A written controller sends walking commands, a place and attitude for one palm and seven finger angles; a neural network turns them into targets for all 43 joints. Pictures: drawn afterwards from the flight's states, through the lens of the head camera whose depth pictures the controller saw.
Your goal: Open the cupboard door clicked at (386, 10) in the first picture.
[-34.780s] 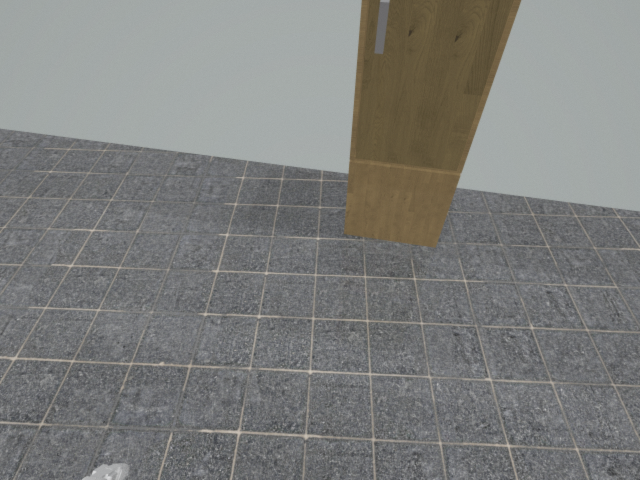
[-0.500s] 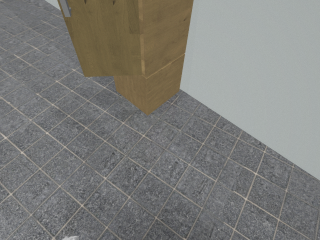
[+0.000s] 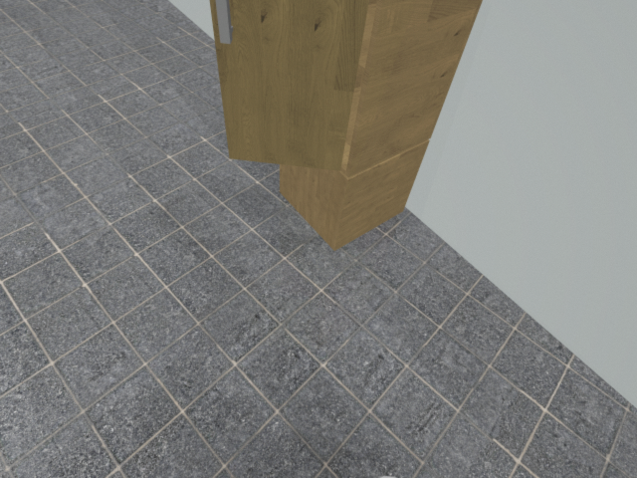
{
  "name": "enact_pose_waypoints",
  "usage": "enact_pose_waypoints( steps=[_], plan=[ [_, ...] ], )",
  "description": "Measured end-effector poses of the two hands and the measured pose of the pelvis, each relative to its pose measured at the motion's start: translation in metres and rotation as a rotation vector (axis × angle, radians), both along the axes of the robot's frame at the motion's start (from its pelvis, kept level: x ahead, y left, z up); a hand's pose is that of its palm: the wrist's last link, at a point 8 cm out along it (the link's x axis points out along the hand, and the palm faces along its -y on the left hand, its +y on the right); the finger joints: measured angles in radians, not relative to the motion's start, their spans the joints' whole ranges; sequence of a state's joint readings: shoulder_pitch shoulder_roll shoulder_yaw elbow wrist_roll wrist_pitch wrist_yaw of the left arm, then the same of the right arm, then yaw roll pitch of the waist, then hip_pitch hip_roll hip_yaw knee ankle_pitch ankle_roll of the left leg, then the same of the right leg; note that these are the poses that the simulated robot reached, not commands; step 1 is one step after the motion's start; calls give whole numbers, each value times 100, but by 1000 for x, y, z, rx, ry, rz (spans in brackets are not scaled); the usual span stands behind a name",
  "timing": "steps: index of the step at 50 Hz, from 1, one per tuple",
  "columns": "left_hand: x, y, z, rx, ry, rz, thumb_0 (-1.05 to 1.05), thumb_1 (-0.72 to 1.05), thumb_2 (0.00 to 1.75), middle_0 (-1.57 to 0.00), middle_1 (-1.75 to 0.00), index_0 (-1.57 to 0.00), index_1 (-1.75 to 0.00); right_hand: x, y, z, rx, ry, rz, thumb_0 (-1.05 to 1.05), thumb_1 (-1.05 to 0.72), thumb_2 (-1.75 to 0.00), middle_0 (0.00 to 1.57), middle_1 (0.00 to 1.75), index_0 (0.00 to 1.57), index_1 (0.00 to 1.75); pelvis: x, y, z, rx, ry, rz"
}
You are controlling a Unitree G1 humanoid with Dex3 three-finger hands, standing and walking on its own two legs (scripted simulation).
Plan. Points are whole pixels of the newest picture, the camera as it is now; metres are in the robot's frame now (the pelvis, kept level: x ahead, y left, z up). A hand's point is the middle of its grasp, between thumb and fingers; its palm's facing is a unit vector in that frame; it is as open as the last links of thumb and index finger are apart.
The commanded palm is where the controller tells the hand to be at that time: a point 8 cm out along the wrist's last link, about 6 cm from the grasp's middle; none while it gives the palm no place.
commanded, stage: take the last steps up to it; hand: left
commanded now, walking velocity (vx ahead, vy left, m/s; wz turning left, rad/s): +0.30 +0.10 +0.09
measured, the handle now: (225, 8) +0.99 +0.29 +0.11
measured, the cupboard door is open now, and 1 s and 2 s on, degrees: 49 49 49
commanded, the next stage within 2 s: come to a stop and stand still in 0.90 s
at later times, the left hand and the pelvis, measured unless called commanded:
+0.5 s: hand (221, 387) +0.26 +0.16 -0.16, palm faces +0.06 -0.99 -0.16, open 7.4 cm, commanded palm none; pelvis +0.16 -0.01 +0.00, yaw +4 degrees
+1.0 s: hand (179, 319) +0.37 +0.26 -0.17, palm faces +0.08 -0.98 -0.17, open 7.4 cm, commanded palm none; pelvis +0.35 +0.08 +0.01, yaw +2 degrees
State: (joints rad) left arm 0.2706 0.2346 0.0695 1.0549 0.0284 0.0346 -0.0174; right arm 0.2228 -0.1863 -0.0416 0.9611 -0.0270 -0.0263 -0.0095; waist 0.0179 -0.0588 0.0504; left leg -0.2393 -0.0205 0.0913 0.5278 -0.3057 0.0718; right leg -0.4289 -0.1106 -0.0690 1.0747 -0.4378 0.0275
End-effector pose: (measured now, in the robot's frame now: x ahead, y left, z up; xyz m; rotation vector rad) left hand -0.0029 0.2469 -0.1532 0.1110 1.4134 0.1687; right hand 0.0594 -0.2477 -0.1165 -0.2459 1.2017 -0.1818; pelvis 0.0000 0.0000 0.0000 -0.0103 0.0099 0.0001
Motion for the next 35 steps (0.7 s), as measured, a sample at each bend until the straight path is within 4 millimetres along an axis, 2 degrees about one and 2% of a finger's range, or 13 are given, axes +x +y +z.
enact_pose_waypoints(
  steps=[6, 13, 18, 20, 22, 24, 26, 30, 35],
  plan=[
    [68, 10, 18, 9, -118, -18, 1, 91, 90, -20, -30, -19, -29, -26, 26, -2, 48, 140, -29, 0, -91, -90, 20, 30, 20, 30, 30, 10, 11, -8, -1, 22],
    [166, -4, 25, 5, -226, -89, 1, 91, 90, -19, -30, -19, -29, -48, 44, -14, 114, 293, -108, 0, -91, -90, 20, 30, 20, 30, 76, 9, 7, 11, -8, 25],
    [242, -26, 21, 3, -314, -137, 1, 91, 90, -20, -30, -19, -29, -46, 43, -27, 144, 390, -159, 0, -91, -90, 20, 30, 20, 30, 118, -3, -7, 24, -13, 28],
    [260, -32, 21, 5, -355, -123, 1, 91, 90, -20, -30, -20, -29, -35, 38, -31, 149, 420, -161, 0, -91, -90, 20, 30, 20, 30, 132, -7, -11, 15, -24, 42],
    [263, -34, 22, 5, -360, -91, 0, 91, 90, -20, -30, -20, -29, -12, 31, -31, 141, 418, -146, 0, -91, -90, 20, 30, 20, 30, 144, -7, -8, 7, -30, 58],
    [258, -35, 23, 4, -325, -58, 0, 91, 90, -20, -30, -20, -29, 22, 25, -28, 128, 383, -125, 0, -91, -90, 20, 30, 20, 30, 158, -7, -3, 1, -25, 66],
    [251, -30, 24, 14, -291, -1, -1, 93, 90, -20, -30, -20, -29, 63, 20, -24, 115, 323, -98, 0, -91, -90, 20, 30, 20, 30, 171, -5, 2, -2, -14, 73],
    [238, -3, 25, 46, -205, 41, -3, 96, 90, -20, -30, -20, -29, 151, 20, -15, 96, 187, -33, 0, -92, -90, 19, 30, 20, 30, 200, 4, 9, 1, 5, 77],
    [217, 23, 16, 28, -46, 85, -2, 94, 90, -20, -30, -20, -29, 263, 42, -8, 78, 23, 57, 0, -92, -90, 19, 29, 19, 30, 242, 30, 6, 1, 8, 72]
  ],
)
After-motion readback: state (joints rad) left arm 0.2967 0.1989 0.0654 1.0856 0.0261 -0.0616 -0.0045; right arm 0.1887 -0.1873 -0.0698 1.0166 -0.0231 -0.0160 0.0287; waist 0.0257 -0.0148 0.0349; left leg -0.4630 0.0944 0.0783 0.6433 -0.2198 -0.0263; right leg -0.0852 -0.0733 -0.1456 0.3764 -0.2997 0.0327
